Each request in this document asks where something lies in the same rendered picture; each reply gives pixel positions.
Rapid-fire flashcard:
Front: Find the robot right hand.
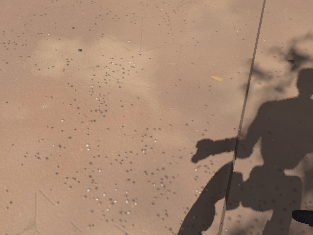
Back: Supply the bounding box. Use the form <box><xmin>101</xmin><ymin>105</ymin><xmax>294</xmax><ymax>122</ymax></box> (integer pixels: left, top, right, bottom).
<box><xmin>291</xmin><ymin>210</ymin><xmax>313</xmax><ymax>227</ymax></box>

